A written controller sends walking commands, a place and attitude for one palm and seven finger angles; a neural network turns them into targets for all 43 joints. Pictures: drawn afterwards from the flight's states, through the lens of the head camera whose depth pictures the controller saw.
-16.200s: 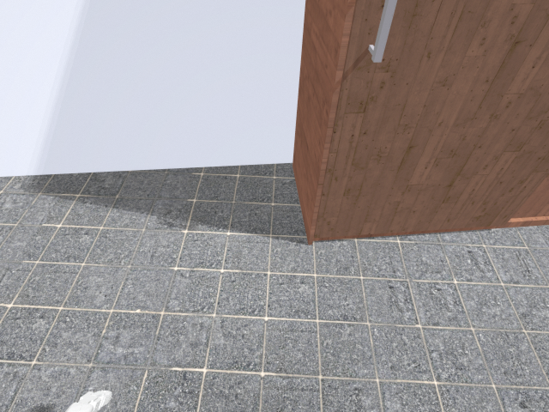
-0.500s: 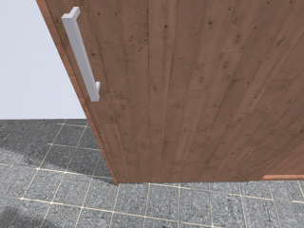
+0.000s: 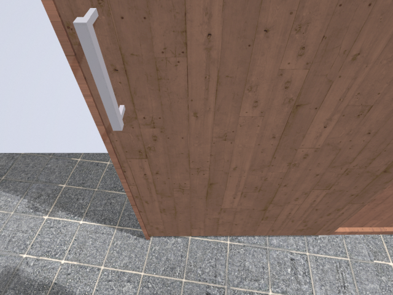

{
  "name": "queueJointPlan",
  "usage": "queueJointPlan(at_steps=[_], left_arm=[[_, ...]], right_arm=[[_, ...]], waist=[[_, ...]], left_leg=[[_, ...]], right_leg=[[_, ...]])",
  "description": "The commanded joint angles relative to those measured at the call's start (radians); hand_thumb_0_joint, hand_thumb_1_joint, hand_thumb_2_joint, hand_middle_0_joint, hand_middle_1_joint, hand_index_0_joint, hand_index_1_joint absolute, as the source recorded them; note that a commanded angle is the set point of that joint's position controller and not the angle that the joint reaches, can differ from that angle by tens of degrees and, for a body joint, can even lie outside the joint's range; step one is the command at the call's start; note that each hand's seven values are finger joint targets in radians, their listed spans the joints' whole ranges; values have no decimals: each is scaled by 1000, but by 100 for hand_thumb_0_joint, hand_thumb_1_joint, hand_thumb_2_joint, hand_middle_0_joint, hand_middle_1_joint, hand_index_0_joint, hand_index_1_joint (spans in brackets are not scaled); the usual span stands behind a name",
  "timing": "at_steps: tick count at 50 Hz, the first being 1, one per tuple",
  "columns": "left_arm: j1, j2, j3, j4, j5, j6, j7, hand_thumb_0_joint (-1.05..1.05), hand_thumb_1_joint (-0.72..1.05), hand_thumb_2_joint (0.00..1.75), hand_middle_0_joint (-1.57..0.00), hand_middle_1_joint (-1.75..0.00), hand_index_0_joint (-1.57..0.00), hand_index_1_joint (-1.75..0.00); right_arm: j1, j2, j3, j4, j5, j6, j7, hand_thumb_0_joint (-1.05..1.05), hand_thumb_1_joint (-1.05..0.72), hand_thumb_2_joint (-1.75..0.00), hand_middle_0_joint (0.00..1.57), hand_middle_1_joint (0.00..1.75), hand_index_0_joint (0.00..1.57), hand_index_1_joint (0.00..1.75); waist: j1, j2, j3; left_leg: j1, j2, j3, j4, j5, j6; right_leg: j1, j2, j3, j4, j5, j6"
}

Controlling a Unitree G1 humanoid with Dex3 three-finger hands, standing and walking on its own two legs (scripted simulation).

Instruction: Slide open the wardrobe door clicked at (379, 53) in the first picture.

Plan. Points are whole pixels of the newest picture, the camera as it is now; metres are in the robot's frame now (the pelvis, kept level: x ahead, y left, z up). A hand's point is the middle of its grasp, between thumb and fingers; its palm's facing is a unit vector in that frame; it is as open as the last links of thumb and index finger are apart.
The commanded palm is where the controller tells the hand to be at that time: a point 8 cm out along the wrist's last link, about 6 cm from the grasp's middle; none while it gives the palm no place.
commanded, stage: raise the hand with hooked fingers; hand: left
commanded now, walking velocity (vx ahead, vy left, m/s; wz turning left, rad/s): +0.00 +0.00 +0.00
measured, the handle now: (106, 77) +0.45 +0.20 +0.21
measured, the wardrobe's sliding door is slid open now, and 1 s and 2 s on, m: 0.00 0.00 0.00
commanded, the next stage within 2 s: none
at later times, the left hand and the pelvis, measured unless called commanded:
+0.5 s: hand out of the picture +0.12 +0.20 -0.02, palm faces +0.11 -0.99 +0.02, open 8.6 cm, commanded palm +0.12 +0.26 +0.02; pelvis -0.04 +0.01 -0.04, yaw +2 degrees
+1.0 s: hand (26, 241) +0.17 +0.27 +0.12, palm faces +0.19 -0.98 -0.10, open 11.7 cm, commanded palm +0.14 +0.31 +0.12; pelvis -0.04 +0.03 -0.02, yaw +3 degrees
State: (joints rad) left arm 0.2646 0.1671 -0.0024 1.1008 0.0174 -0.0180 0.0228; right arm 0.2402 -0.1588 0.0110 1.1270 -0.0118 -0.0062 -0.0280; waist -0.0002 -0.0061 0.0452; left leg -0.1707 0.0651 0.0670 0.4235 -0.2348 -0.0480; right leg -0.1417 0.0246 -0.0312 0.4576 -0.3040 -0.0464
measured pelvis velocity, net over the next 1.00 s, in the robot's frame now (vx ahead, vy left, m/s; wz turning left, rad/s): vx -0.04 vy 0.03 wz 0.05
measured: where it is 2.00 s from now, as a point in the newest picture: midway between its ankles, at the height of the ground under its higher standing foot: outside the picture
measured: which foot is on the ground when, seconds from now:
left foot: down 0.00-1.00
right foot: down 0.00-1.00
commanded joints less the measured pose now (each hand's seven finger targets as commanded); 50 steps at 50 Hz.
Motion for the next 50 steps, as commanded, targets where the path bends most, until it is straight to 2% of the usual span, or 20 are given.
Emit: queueJointPlan(at_steps=[1,2,3,4,5,6,7,8,10,14,17,20,25,29,33,38,40,44,47,50], left_arm=[[69,122,21,-28,-4,-16,11,0,90,90,-20,-30,-20,-30],[66,124,21,-27,-5,-16,11,0,90,90,-20,-30,-20,-30],[174,117,27,13,2,-32,56,0,90,90,-20,-30,-20,-30],[-626,340,106,-1553,-215,-266,39,0,88,89,-20,-32,-20,-32],[-431,413,202,-1492,-155,-245,93,0,85,88,-20,-33,-20,-33],[-119,213,75,-1295,-129,-199,111,0,83,87,-21,-34,-21,-34],[182,-21,-38,-1017,-147,-85,116,0,81,86,-21,-36,-21,-36],[54,-11,-20,-1220,-200,-88,95,0,78,85,-21,-37,-21,-37],[45,46,48,-1221,-185,-199,58,0,74,83,-21,-40,-21,-40],[439,-45,89,-937,-253,-430,-147,0,64,79,-22,-47,-22,-47],[464,81,191,-957,-279,-467,-314,0,57,76,-22,-51,-22,-51],[304,177,256,-1214,-280,-373,-296,0,50,73,-23,-55,-23,-55],[-58,166,213,-1641,-259,-495,-130,0,39,68,-24,-63,-24,-63],[-87,126,89,-1599,-247,-577,-179,0,29,64,-24,-69,-24,-69],[-71,201,112,-1361,-267,-396,-311,0,20,60,-25,-75,-25,-75],[-3,292,337,-1310,-352,-95,-323,0,8,55,-26,-82,-26,-82],[14,317,435,-1381,-387,-71,-264,0,4,53,-26,-86,-26,-86],[-45,280,409,-1585,-366,-157,-186,0,-6,49,-27,-92,-27,-92],[-111,248,317,-1552,-332,-184,-213,0,-13,46,-27,-96,-27,-96],[-157,275,316,-1450,-338,-124,-280,0,-20,43,-28,-100,-28,-100]], right_arm=[[51,-103,-21,-32,-2,-18,-7,0,-90,-90,20,30,20,30],[50,-104,-22,-34,-2,-18,-7,0,-90,-90,20,30,20,30],[-60,-114,-35,-101,11,-21,0,0,-90,-90,20,30,20,30],[-26,-273,-38,-438,59,-175,-46,0,-90,-90,20,30,20,30],[-90,-168,-12,-407,54,-246,-87,0,-90,-90,20,30,20,30],[-50,-198,-36,-377,20,-281,-85,0,-90,-90,20,30,20,30],[-52,-136,-28,-362,56,-289,-75,0,-90,-90,20,30,20,30],[-57,-175,-39,-433,74,-301,-72,0,-90,-90,20,30,20,30],[-69,-201,-66,-484,47,-326,-79,0,-90,-90,20,30,20,30],[-117,-198,-90,-541,19,-321,-21,0,-90,-90,20,30,20,30],[-154,-218,-103,-656,34,-294,10,0,-90,-90,20,30,20,30],[-173,-209,-94,-745,40,-256,-6,0,-90,-90,20,30,20,30],[-67,-175,-66,-740,19,-266,-31,0,-90,-90,20,30,20,30],[-54,-192,-37,-688,27,-310,-45,0,-90,-90,20,30,20,30],[-81,-214,-17,-678,55,-318,-76,0,-90,-90,20,30,20,30],[-162,-189,-6,-725,67,-295,-95,0,-90,-90,20,30,20,30],[-173,-170,-2,-719,61,-300,-89,0,-90,-90,20,30,20,30],[-119,-166,2,-699,52,-346,-56,0,-90,-90,20,30,20,30],[-89,-192,-1,-668,50,-375,-48,0,-90,-90,20,30,20,30],[-85,-218,-7,-645,64,-389,-71,0,-90,-90,20,30,20,30]], waist=[[8,0,-10],[7,-2,-8],[45,-34,15],[-80,153,-477],[-7,289,-368],[6,327,-392],[-7,159,-219],[-22,62,-142],[-45,-123,-80],[58,-348,-26],[91,-155,-145],[101,9,-228],[-9,107,-285],[-64,140,-218],[-52,37,-111],[73,-26,-215],[103,-47,-256],[75,98,-265],[29,82,-196],[28,42,-140]], left_leg=[[31,47,-44,-35,176,51],[31,47,-45,-34,178,51],[-70,45,8,225,89,26],[165,-70,-27,33,238,85],[237,-54,16,36,306,86],[194,-36,-25,7,333,72],[83,-25,-40,22,290,80],[29,-30,-61,46,247,83],[-45,-55,-45,124,142,84],[-360,-67,-54,241,1,41],[-368,-96,-5,310,52,37],[-343,-104,17,315,28,58],[-228,-63,-56,346,25,78],[-216,-47,-94,345,-43,82],[-291,-51,-110,281,-174,82],[-260,-69,-88,209,-100,74],[-221,-61,-94,186,-21,70],[-114,-53,-82,156,87,60],[-101,-49,-85,142,69,66],[-103,-49,-88,118,0,75]], right_leg=[[-41,-131,105,-96,323,4],[-41,-131,109,-96,330,3],[-43,-224,215,-107,816,80],[70,-129,120,5,647,20],[12,-72,108,23,462,13],[9,-60,37,40,288,4],[-70,-50,2,20,253,16],[-117,-51,-16,30,265,31],[-237,-48,-36,24,152,53],[-346,-45,-24,156,80,66],[-257,-69,12,239,235,40],[-256,-61,19,239,126,37],[-369,-20,3,263,66,31],[-434,-13,-8,247,-16,24],[-388,-22,28,142,-149,35],[-212,-52,28,77,-138,50],[-150,-39,-5,91,-48,45],[-180,-12,-55,121,109,34],[-207,-9,-50,101,110,36],[-207,-12,-33,46,49,39]])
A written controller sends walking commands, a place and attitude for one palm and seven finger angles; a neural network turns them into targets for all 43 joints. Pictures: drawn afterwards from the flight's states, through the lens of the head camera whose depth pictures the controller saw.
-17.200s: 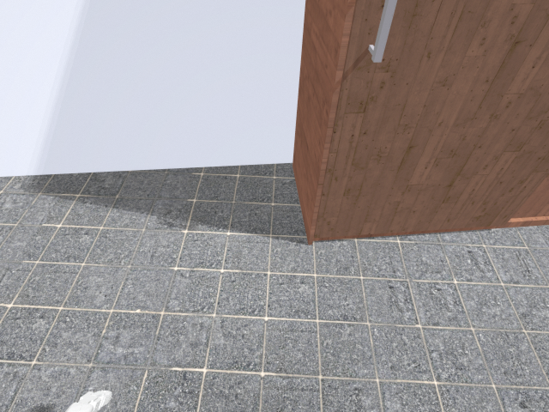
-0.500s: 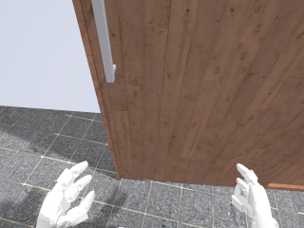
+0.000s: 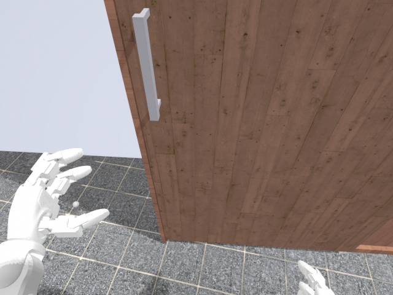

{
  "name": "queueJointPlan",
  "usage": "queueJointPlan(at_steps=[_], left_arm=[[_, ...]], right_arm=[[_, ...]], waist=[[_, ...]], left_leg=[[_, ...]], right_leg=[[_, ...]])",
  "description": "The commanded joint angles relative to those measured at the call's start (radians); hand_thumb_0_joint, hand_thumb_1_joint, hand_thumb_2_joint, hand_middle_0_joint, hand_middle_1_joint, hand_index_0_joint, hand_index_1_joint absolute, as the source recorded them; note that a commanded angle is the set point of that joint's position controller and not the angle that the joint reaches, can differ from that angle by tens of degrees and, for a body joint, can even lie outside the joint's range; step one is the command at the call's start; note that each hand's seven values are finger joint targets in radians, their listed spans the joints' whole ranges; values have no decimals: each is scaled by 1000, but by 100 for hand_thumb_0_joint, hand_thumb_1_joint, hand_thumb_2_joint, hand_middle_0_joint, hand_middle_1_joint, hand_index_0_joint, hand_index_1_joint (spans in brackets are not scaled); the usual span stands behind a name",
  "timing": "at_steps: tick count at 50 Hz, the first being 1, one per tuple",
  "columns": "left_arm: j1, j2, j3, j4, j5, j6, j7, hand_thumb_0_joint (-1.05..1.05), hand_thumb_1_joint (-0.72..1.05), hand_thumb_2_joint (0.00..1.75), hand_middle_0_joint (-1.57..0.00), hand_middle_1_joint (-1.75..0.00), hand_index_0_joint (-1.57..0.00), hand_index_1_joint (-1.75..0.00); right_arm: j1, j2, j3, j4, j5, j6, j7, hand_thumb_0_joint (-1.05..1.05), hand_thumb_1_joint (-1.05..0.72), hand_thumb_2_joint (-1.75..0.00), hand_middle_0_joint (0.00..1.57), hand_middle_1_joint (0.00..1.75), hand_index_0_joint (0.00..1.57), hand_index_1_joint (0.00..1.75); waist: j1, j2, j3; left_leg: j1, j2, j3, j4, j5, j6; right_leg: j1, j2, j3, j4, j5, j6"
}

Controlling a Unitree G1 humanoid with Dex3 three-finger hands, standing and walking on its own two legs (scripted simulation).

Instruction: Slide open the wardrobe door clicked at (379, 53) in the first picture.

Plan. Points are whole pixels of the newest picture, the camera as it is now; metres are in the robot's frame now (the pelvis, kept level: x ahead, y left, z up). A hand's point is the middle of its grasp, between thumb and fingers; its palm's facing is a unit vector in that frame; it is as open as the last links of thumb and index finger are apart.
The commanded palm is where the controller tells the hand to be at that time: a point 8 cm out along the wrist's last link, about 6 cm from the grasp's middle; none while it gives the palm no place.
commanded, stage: raise the hand with hooked fingers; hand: left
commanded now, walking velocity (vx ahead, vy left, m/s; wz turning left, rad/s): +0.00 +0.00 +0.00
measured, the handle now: (150, 69) +0.50 +0.15 +0.23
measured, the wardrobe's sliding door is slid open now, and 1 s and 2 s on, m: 0.00 0.00 0.00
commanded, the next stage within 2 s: move the hooked fingers beside the handle in 1.16 s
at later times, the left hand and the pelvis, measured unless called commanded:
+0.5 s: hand (45, 150) +0.27 +0.26 +0.21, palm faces +0.10 -0.99 -0.11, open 13.9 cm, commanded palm +0.23 +0.30 +0.24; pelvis +0.01 -0.01 +0.02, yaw +1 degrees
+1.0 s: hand (44, 121) +0.29 +0.26 +0.26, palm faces +0.07 -0.99 -0.10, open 13.9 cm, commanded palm +0.26 +0.31 +0.26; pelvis +0.01 -0.01 +0.02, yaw +0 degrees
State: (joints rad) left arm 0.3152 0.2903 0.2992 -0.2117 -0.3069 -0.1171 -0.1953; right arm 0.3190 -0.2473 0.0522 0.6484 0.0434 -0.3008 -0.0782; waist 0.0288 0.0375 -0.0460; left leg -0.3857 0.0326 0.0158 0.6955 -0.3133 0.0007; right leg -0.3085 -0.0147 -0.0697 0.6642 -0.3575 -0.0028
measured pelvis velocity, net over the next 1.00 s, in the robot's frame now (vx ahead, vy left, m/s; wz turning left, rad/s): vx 0.01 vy -0.01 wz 0.00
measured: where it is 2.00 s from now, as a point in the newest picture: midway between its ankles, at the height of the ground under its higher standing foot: outside the picture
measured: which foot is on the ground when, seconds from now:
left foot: down 0.00-1.00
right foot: down 0.00-1.00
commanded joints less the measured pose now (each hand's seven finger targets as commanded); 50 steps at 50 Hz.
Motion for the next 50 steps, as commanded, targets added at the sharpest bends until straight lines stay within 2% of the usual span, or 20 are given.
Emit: queueJointPlan(at_steps=[1,4,7,9,13,16,18,20,25,29,30,33,35,37,40,41,44,45,48,50], left_arm=[[-247,170,21,-125,-19,5,-86,0,-22,42,-28,-102,-28,-102],[-355,257,97,-118,-30,80,-111,0,-29,39,-29,-107,-29,-107],[-420,318,185,-173,-49,109,-101,0,-36,36,-29,-111,-29,-111],[-457,326,213,-178,-63,112,-94,0,-41,34,-29,-114,-29,-114],[-531,318,200,-112,-69,147,-119,0,-50,30,-30,-120,-30,-120],[-571,321,169,-2,-54,236,-157,0,-50,30,-30,-120,-30,-120],[-627,343,166,37,-45,297,-177,0,-50,30,-30,-120,-30,-120],[-673,396,200,43,-43,333,-192,0,-50,30,-30,-120,-30,-120],[-816,519,298,-86,-49,324,-196,0,-50,30,-30,-120,-30,-120],[-854,514,307,13,-58,329,-209,0,-50,30,-30,-120,-30,-120],[-846,526,314,62,-59,345,-217,0,-50,30,-30,-120,-30,-120],[-910,533,275,207,-43,424,-242,0,-50,30,-30,-120,-30,-120],[-853,476,219,296,-38,471,-265,0,-50,30,-30,-120,-30,-120],[-856,465,191,271,-35,498,-285,0,-50,30,-30,-120,-30,-120],[-874,507,225,92,-41,455,-282,0,-50,30,-30,-120,-30,-120],[-891,552,281,12,-48,425,-273,0,-50,30,-30,-120,-30,-120],[-873,594,373,-80,-71,349,-233,0,-50,30,-30,-120,-30,-120],[-857,628,407,-97,-72,335,-218,0,-50,30,-30,-120,-30,-120],[-858,569,377,4,-56,359,-186,0,-50,30,-30,-120,-30,-120],[-854,536,331,82,-41,409,-184,0,-50,30,-30,-120,-30,-120]], right_arm=[[-168,-136,-48,-164,16,-95,-30,0,-90,-90,20,30,20,30],[-195,-137,-40,-168,23,-96,-57,0,-90,-90,20,30,20,30],[-215,-123,-30,-171,20,-95,-59,0,-90,-90,20,30,20,30],[-227,-114,-20,-170,19,-94,-54,0,-90,-90,20,30,20,30],[-238,-114,-11,-158,24,-87,-48,0,-90,-90,20,30,20,30],[-244,-122,-6,-153,35,-64,-48,0,-90,-90,20,30,20,30],[-251,-128,-4,-157,40,-44,-53,0,-90,-90,20,30,20,30],[-270,-129,-1,-163,40,-29,-54,0,-90,-90,20,30,20,30],[-310,-111,12,-191,38,-12,-42,0,-90,-90,20,30,20,30],[-307,-112,13,-174,44,-3,-40,0,-90,-90,20,30,20,30],[-307,-118,10,-167,44,2,-37,0,-90,-90,20,30,20,30],[-305,-138,12,-155,56,15,-40,0,-90,-90,20,30,20,30],[-306,-144,5,-160,63,27,-33,0,-90,-90,20,30,20,30],[-307,-152,3,-180,70,39,-27,0,-90,-90,20,30,20,30],[-331,-136,3,-218,65,41,-15,0,-90,-90,20,30,20,30],[-332,-135,-2,-228,59,38,-14,0,-90,-90,20,30,20,30],[-327,-120,0,-233,49,29,-17,0,-90,-90,20,30,20,30],[-324,-120,1,-222,43,29,-14,0,-90,-90,20,30,20,30],[-311,-120,-1,-197,47,31,-22,0,-90,-90,20,30,20,30],[-311,-128,-5,-183,50,38,-24,0,-90,-90,20,30,20,30]], waist=[[1,-1,-36],[24,4,-38],[48,51,-116],[53,78,-127],[44,99,-101],[38,68,-28],[33,21,-19],[42,-11,-40],[61,77,-188],[49,68,-154],[57,41,-129],[43,33,-56],[45,-17,-22],[40,-23,-75],[53,-4,-172],[59,26,-231],[70,43,-268],[80,29,-250],[65,113,-135],[64,114,-71]], left_leg=[[111,-20,-38,-170,53,27],[139,-27,-50,-210,15,31],[213,-31,-51,-223,111,28],[242,-31,-51,-232,148,19],[274,-33,-43,-245,188,19],[253,-32,-38,-262,165,24],[250,-34,-45,-271,146,29],[261,-36,-46,-264,165,32],[342,-48,-40,-251,256,29],[346,-48,-39,-271,250,30],[331,-46,-41,-272,248,31],[294,-46,-47,-289,190,32],[273,-41,-46,-281,184,33],[279,-46,-44,-272,192,32],[331,-46,-40,-254,243,32],[351,-53,-39,-251,266,34],[379,-54,-33,-256,300,35],[368,-49,-31,-256,312,34],[341,-47,-25,-283,264,29],[321,-43,-25,-288,240,29]], right_leg=[[-39,24,9,-177,73,-2],[-9,20,11,-211,16,-2],[61,20,3,-213,113,-8],[85,25,-3,-216,159,-11],[102,27,3,-235,236,-14],[87,23,13,-267,232,-10],[77,23,11,-279,208,-6],[99,20,25,-294,219,-5],[177,18,30,-288,311,-13],[161,20,16,-295,320,-12],[161,18,23,-307,321,-11],[103,11,23,-317,254,-7],[86,5,38,-323,242,-3],[89,3,32,-302,255,1],[131,6,40,-287,297,-5],[163,5,41,-279,327,-8],[193,18,24,-275,357,-12],[201,21,23,-285,361,-12],[142,22,10,-295,310,-16],[114,18,19,-311,286,-15]])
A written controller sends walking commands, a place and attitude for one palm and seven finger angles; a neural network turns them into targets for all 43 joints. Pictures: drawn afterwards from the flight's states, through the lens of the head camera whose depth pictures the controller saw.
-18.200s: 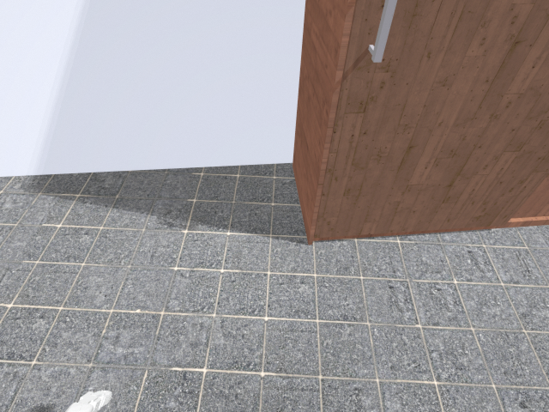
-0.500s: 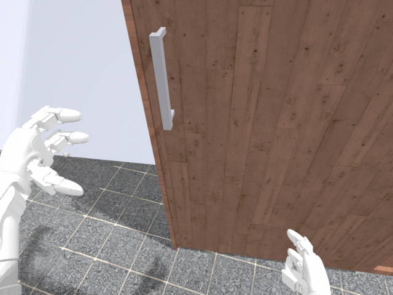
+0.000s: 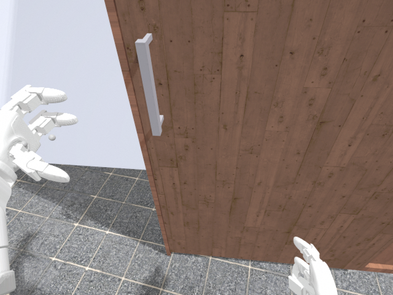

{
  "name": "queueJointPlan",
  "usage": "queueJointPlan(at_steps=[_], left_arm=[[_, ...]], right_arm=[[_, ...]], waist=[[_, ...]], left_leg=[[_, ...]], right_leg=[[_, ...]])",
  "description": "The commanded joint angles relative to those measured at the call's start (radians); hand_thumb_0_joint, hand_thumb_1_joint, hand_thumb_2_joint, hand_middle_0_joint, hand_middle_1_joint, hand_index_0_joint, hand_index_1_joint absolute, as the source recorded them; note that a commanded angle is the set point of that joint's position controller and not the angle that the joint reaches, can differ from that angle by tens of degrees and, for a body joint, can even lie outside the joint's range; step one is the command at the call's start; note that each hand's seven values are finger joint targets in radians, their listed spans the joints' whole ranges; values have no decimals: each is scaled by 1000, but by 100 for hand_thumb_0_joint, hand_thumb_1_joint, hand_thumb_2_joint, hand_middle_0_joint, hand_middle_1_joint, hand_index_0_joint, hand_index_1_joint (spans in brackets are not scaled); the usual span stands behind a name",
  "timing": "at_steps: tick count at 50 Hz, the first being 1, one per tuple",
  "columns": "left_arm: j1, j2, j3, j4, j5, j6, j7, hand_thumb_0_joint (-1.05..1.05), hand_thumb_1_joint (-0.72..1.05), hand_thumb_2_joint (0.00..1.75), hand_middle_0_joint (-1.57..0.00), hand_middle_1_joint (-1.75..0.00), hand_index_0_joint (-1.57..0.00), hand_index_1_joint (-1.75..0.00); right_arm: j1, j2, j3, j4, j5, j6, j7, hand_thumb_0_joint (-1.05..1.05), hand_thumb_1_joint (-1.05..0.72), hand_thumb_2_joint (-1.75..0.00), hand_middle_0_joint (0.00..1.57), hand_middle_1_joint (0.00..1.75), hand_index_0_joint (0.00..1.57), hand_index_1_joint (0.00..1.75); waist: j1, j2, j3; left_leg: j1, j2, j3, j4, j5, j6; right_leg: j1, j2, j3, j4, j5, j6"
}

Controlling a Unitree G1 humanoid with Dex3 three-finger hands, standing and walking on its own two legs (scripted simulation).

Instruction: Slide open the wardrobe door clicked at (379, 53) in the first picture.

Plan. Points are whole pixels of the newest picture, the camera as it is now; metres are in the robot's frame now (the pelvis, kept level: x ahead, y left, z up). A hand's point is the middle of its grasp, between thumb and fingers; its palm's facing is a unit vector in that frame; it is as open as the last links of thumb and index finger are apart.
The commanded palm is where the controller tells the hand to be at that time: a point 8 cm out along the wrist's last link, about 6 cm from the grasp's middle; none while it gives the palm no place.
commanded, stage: raise the hand with hooked fingers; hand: left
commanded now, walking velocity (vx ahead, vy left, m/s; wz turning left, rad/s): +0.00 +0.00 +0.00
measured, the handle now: (153, 88) +0.48 +0.16 +0.21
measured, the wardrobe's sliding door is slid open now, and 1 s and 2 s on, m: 0.00 0.00 0.00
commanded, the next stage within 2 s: move the hooked fingers beside the handle in 0.16 s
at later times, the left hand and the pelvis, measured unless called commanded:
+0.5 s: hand (54, 135) +0.29 +0.28 +0.23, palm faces +0.12 -0.99 -0.09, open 14.0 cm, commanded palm +0.26 +0.32 +0.24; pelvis +0.00 +0.00 +0.00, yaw +1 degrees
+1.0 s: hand (75, 122) +0.32 +0.26 +0.23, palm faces +0.06 -1.00 -0.05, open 14.0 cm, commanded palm +0.30 +0.30 +0.23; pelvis +0.00 +0.00 +0.00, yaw +0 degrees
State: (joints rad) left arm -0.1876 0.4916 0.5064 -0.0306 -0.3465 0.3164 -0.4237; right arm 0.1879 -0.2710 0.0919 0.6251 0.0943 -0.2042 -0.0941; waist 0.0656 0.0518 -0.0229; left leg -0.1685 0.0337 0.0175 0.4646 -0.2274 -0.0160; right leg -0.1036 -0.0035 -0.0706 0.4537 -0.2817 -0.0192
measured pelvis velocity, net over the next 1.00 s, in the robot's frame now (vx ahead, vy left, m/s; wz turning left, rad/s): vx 0.00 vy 0.00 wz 0.00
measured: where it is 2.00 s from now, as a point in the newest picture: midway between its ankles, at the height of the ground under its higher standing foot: outside the picture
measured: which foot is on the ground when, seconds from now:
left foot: down 0.00-1.00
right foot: down 0.00-1.00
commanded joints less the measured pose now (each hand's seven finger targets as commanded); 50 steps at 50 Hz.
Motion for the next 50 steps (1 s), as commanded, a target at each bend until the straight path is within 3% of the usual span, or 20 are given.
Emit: queueJointPlan(at_steps=[1,4,5,9,11,13,17,20,23,25,28,29,32,35,37,40,42,45,47,50], left_arm=[[-375,309,81,-73,6,5,41,0,-50,30,-30,-120,-30,-120],[-404,263,-7,-51,25,59,17,0,-50,30,-30,-120,-30,-120],[-386,252,-20,-49,19,59,5,0,-50,30,-30,-120,-30,-120],[-392,331,68,-188,1,-4,-19,0,-50,30,-30,-120,-30,-120],[-366,373,131,-211,-19,-39,-15,0,-50,30,-30,-120,-30,-120],[-346,369,152,-168,-27,-50,-5,0,-50,30,-30,-120,-30,-120],[-403,324,89,-25,-8,-6,14,0,-50,30,-30,-120,-30,-120],[-440,268,-5,-40,20,26,11,0,-50,30,-30,-120,-30,-120],[-532,270,-32,-74,33,11,8,0,-50,30,-30,-120,-30,-120],[-539,294,-9,-93,22,-24,9,0,-50,30,-30,-120,-30,-120],[-551,328,44,-57,16,-61,15,0,-50,30,-30,-120,-30,-120],[-554,312,35,-38,17,-65,18,0,-50,30,-30,-120,-30,-120],[-502,349,82,60,23,-40,36,0,-50,30,-30,-120,-30,-120],[-497,334,56,61,40,-11,42,0,-50,30,-30,-120,-30,-120],[-516,305,24,25,44,-9,40,0,-50,30,-30,-120,-30,-120],[-504,313,38,-12,31,-37,35,0,-50,30,-30,-120,-30,-120],[-538,295,25,-42,27,-56,30,0,-50,30,-30,-120,-30,-120],[-561,280,5,-24,27,-69,37,0,-50,30,-30,-120,-30,-120],[-605,258,-23,17,38,-54,50,0,-50,30,-30,-120,-30,-120],[-621,245,-51,78,51,-31,72,0,-50,30,-30,-120,-30,-120]], right_arm=[[-177,-110,-41,-155,5,-54,-12,0,-90,-90,20,30,20,30],[-172,-115,-41,-167,13,-52,-20,0,-90,-90,20,30,20,30],[-176,-115,-40,-171,12,-51,-18,0,-90,-90,20,30,20,30],[-186,-106,-39,-196,5,-51,-15,0,-90,-90,20,30,20,30],[-189,-101,-38,-194,-1,-50,-10,0,-90,-90,20,30,20,30],[-187,-97,-36,-185,-2,-49,-8,0,-90,-90,20,30,20,30],[-179,-107,-39,-151,4,-43,-10,0,-90,-90,20,30,20,30],[-184,-107,-40,-164,11,-38,-11,0,-90,-90,20,30,20,30],[-180,-105,-39,-169,10,-37,-20,0,-90,-90,20,30,20,30],[-177,-102,-39,-168,4,-40,-21,0,-90,-90,20,30,20,30],[-171,-104,-42,-163,0,-41,-23,0,-90,-90,20,30,20,30],[-173,-100,-40,-161,1,-41,-22,0,-90,-90,20,30,20,30],[-167,-106,-44,-154,0,-29,-14,0,-90,-90,20,30,20,30],[-171,-110,-49,-166,6,-15,-5,0,-90,-90,20,30,20,30],[-173,-105,-48,-181,8,-14,-3,0,-90,-90,20,30,20,30],[-160,-109,-53,-186,4,-14,-2,0,-90,-90,20,30,20,30],[-162,-104,-52,-190,4,-17,-6,0,-90,-90,20,30,20,30],[-154,-106,-54,-171,3,-19,-9,0,-90,-90,20,30,20,30],[-153,-104,-51,-161,6,-18,-16,0,-90,-90,20,30,20,30],[-143,-113,-53,-145,4,-12,-21,0,-90,-90,20,30,20,30]], waist=[[10,100,-77],[-8,60,-102],[-5,-3,-101],[10,10,-249],[23,9,-269],[25,0,-232],[5,29,-103],[-3,50,-118],[-23,67,-176],[-19,-3,-202],[-8,3,-236],[-7,23,-232],[11,4,-196],[14,22,-194],[3,45,-207],[1,-17,-240],[-5,19,-256],[-11,20,-221],[-22,58,-181],[-25,5,-154]], left_leg=[[95,-43,-27,-63,135,45],[108,-44,-39,-61,108,49],[104,-41,-40,-53,120,51],[168,-53,-42,-38,194,53],[167,-55,-36,-32,227,54],[150,-52,-35,-38,213,52],[105,-46,-35,-52,141,49],[117,-43,-34,-49,157,48],[148,-49,-37,-42,146,51],[157,-43,-43,-36,165,53],[157,-50,-42,-38,180,53],[155,-51,-39,-41,179,51],[105,-48,-30,-45,173,52],[95,-44,-22,-43,197,48],[111,-44,-19,-39,208,49],[127,-39,-22,-31,239,53],[147,-43,-18,-33,237,53],[154,-38,-20,-36,218,52],[139,-39,-25,-47,175,49],[115,-36,-32,-57,134,50]], right_leg=[[-107,3,18,-102,192,6],[-129,5,16,-99,160,12],[-118,5,24,-105,176,14],[-50,11,16,-73,266,8],[-18,11,20,-72,312,7],[-32,14,12,-77,300,8],[-108,9,16,-102,210,10],[-108,3,23,-98,221,8],[-107,4,25,-93,209,9],[-87,9,25,-97,226,9],[-60,9,22,-83,258,7],[-62,8,20,-80,258,6],[-56,0,25,-84,261,7],[-50,-3,24,-77,283,5],[-58,-2,25,-71,301,5],[-37,4,25,-67,336,6],[-43,6,25,-62,338,6],[-71,10,25,-76,304,5],[-104,8,23,-84,249,3],[-120,8,21,-98,191,4]])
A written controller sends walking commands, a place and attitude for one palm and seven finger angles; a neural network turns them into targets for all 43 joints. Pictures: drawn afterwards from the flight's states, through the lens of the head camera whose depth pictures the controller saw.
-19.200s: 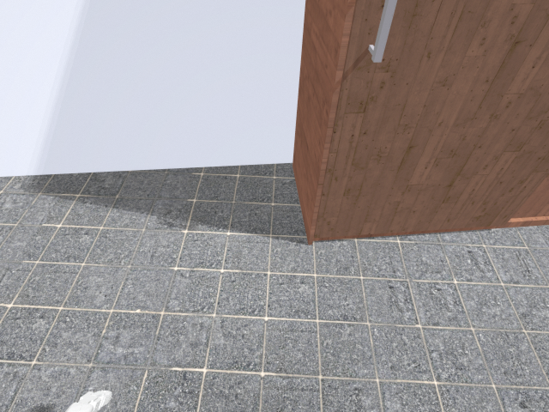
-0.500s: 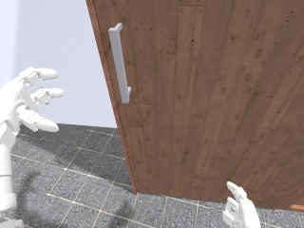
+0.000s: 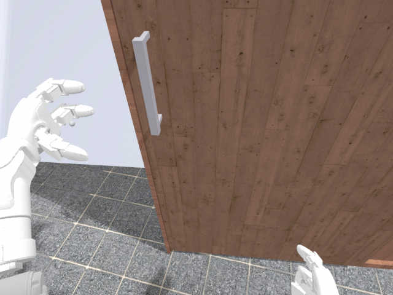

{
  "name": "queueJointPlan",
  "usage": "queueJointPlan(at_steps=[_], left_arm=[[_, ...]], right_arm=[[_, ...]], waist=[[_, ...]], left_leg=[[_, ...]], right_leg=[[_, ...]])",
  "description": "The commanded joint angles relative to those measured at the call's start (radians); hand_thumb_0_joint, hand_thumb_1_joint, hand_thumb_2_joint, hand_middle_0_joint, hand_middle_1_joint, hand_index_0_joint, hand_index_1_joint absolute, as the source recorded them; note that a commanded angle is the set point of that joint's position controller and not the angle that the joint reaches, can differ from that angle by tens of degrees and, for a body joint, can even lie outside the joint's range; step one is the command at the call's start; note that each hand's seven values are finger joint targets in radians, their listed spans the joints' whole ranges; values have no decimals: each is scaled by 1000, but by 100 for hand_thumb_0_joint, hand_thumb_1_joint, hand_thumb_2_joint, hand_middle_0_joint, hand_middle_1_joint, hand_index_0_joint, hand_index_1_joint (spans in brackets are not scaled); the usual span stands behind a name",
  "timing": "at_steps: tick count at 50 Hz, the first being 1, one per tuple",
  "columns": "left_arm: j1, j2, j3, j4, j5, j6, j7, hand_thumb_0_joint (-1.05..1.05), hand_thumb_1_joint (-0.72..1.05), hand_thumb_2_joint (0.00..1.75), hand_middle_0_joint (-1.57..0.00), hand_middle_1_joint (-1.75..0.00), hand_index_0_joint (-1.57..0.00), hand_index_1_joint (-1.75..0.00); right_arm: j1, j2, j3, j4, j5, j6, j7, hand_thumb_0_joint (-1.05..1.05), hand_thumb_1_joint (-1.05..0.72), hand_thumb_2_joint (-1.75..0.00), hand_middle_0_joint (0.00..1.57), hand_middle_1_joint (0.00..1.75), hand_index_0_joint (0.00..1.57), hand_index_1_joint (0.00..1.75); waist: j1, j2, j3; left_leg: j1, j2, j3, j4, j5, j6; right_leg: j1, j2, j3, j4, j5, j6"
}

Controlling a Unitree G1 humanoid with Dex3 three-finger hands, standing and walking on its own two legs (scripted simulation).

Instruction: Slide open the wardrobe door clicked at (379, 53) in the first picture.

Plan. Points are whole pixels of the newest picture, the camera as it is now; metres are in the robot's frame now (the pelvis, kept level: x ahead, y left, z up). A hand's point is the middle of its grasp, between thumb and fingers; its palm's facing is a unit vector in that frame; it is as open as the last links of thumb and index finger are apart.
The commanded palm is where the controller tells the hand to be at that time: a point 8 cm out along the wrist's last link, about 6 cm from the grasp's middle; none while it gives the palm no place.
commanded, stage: move the hooked fingers beside the handle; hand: left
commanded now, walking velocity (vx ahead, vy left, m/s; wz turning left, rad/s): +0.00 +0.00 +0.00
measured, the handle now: (151, 87) +0.48 +0.16 +0.21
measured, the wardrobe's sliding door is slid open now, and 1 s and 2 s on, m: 0.00 0.00 0.00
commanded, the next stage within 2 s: none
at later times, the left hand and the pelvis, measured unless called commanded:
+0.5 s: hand (98, 111) +0.37 +0.24 +0.22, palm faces +0.05 -1.00 -0.03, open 14.0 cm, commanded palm +0.35 +0.28 +0.22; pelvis +0.00 +0.00 +0.00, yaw -1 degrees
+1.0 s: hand (113, 100) +0.42 +0.22 +0.22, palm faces +0.07 -1.00 -0.02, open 14.0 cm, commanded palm +0.38 +0.27 +0.22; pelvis +0.01 +0.00 +0.00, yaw -1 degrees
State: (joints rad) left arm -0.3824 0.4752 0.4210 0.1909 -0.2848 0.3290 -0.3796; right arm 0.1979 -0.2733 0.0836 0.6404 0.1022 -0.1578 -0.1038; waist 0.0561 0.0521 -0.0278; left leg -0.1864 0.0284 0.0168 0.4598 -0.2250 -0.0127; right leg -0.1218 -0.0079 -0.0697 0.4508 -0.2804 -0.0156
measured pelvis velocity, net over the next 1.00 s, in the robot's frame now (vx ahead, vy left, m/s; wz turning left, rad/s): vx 0.01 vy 0.00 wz -0.03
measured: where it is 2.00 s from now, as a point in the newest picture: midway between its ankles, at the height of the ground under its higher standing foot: outside the picture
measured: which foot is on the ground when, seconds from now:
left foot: down 0.00-1.00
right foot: down 0.00-1.00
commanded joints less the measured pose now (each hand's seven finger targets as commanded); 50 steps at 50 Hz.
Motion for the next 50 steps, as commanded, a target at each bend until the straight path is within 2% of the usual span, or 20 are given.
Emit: queueJointPlan(at_steps=[1,5,9,12,16,18,20,21,24,25,29,30,32,35,37,40,43,45,47,50], left_arm=[[-462,265,32,-146,-3,-40,35,0,-50,30,-30,-120,-30,-120],[-513,284,33,-88,8,-49,53,0,-50,30,-30,-120,-30,-120],[-567,292,45,-96,16,-91,60,0,-50,30,-30,-120,-30,-120],[-564,266,21,-69,19,-104,58,0,-50,30,-30,-120,-30,-120],[-534,258,19,10,22,-84,59,0,-50,30,-30,-120,-30,-120],[-526,246,10,-9,25,-75,63,0,-50,30,-30,-120,-30,-120],[-533,271,25,-15,27,-82,73,0,-50,30,-30,-120,-30,-120],[-568,249,6,-28,27,-85,74,0,-50,30,-30,-120,-30,-120],[-633,257,9,-36,29,-105,87,0,-50,30,-30,-120,-30,-120],[-616,291,36,-32,30,-114,92,0,-50,30,-30,-120,-30,-120],[-683,258,-4,5,40,-128,96,0,-50,30,-30,-120,-30,-120],[-682,248,-16,19,42,-132,97,0,-50,30,-30,-120,-30,-120],[-693,243,-26,65,46,-122,95,0,-50,30,-30,-120,-30,-120],[-670,236,-30,70,46,-124,97,0,-50,30,-30,-120,-30,-120],[-700,210,-52,80,44,-124,98,0,-50,30,-30,-120,-30,-120],[-686,266,-4,183,45,-123,109,0,-50,30,-30,-120,-30,-120],[-775,265,-17,199,61,-135,127,0,-50,30,-30,-120,-30,-120],[-774,297,-2,189,76,-161,139,0,-50,30,-30,-120,-30,-120],[-794,291,-2,140,82,-188,141,0,-50,30,-30,-120,-30,-120],[-766,300,11,123,72,-214,125,0,-50,30,-30,-120,-30,-120]], right_arm=[[-157,-111,-45,-162,-2,-58,-13,0,-90,-90,20,30,20,30],[-144,-112,-45,-151,-5,-46,-15,0,-90,-90,20,30,20,30],[-140,-104,-45,-160,-10,-50,-12,0,-90,-90,20,30,20,30],[-132,-102,-45,-160,-9,-44,-7,0,-90,-90,20,30,20,30],[-120,-111,-49,-156,-6,-33,-1,0,-90,-90,20,30,20,30],[-122,-110,-53,-165,-6,-28,1,0,-90,-90,20,30,20,30],[-115,-114,-57,-162,-7,-22,3,0,-90,-90,20,30,20,30],[-119,-112,-56,-165,-7,-22,2,0,-90,-90,20,30,20,30],[-105,-114,-58,-159,-9,-22,-3,0,-90,-90,20,30,20,30],[-101,-116,-62,-155,-11,-21,-2,0,-90,-90,20,30,20,30],[-87,-114,-59,-140,-9,-17,-7,0,-90,-90,20,30,20,30],[-80,-116,-63,-136,-10,-17,-7,0,-90,-90,20,30,20,30],[-77,-118,-62,-131,-8,-15,-10,0,-90,-90,20,30,20,30],[-70,-120,-68,-135,-10,-12,-7,0,-90,-90,20,30,20,30],[-70,-118,-67,-135,-9,-10,-6,0,-90,-90,20,30,20,30],[-47,-131,-71,-117,-11,3,-8,0,-90,-90,20,30,20,30],[-44,-124,-68,-117,-12,7,-10,0,-90,-90,20,30,20,30],[-32,-129,-73,-119,-15,12,-9,0,-90,-90,20,30,20,30],[-33,-120,-71,-131,-17,9,-6,0,-90,-90,20,30,20,30],[-21,-124,-75,-133,-19,8,-3,0,-90,-90,20,30,20,30]], waist=[[-21,32,-169],[-25,-11,-198],[-21,24,-276],[-22,31,-264],[-19,-19,-219],[-16,8,-236],[-17,-22,-242],[-24,-7,-238],[-34,-1,-252],[-30,-26,-260],[-49,40,-251],[-51,5,-253],[-55,32,-241],[-45,5,-277],[-51,0,-275],[-50,-79,-239],[-60,-41,-231],[-55,-26,-267],[-49,30,-325],[-46,4,-358]], left_leg=[[141,-33,-29,-50,134,49],[136,-31,-30,-46,137,49],[168,-35,-27,-36,202,49],[159,-32,-22,-38,221,48],[121,-28,-21,-46,203,50],[130,-30,-15,-44,207,50],[129,-25,-14,-40,216,51],[132,-27,-14,-41,217,53],[146,-29,-18,-42,206,53],[149,-24,-15,-36,221,55],[147,-29,-10,-39,208,52],[151,-25,-10,-35,218,55],[139,-28,-9,-36,201,55],[152,-24,-10,-32,230,55],[151,-26,-13,-34,230,55],[111,-22,-9,-38,193,57],[100,-25,-9,-40,181,59],[114,-21,-8,-37,202,58],[142,-27,-6,-30,251,59],[161,-22,-3,-24,298,60]], right_leg=[[-99,9,25,-92,194,1],[-82,9,29,-97,194,1],[-40,8,30,-74,282,-4],[-38,8,28,-68,310,-5],[-51,8,27,-73,300,-3],[-51,6,30,-71,303,-3],[-43,8,29,-72,305,-3],[-51,8,30,-72,310,-2],[-58,12,32,-74,294,-3],[-47,13,34,-77,305,-2],[-60,11,36,-77,299,-3],[-58,12,34,-79,305,-3],[-69,10,38,-80,298,-3],[-51,13,33,-74,321,-5],[-60,13,33,-70,329,-4],[-68,13,35,-83,297,2],[-77,9,41,-81,287,3],[-58,9,43,-77,294,1],[-22,8,48,-62,353,-4],[7,12,43,-56,411,-5]])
